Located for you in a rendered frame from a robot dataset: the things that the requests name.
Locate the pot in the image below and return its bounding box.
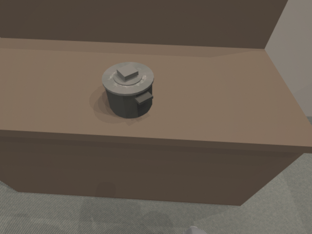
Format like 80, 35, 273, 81
106, 86, 153, 118

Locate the lid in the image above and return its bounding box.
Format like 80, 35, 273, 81
102, 62, 154, 96

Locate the knob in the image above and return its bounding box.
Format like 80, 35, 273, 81
117, 64, 138, 80

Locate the table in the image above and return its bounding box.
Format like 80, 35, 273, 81
0, 0, 312, 206

